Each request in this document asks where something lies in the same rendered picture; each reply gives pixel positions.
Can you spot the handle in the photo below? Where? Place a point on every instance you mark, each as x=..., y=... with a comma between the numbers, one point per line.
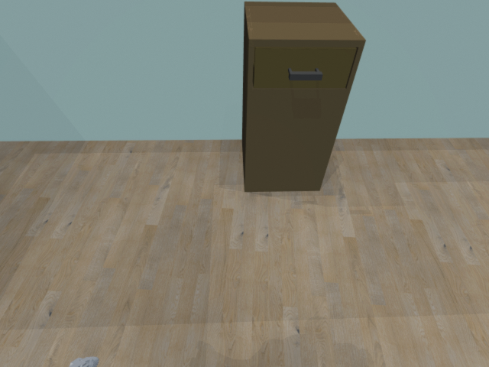
x=305, y=75

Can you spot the drawer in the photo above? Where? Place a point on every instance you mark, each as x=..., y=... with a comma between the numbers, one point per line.
x=271, y=65

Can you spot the cabinet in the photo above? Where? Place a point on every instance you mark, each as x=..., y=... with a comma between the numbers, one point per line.
x=288, y=133

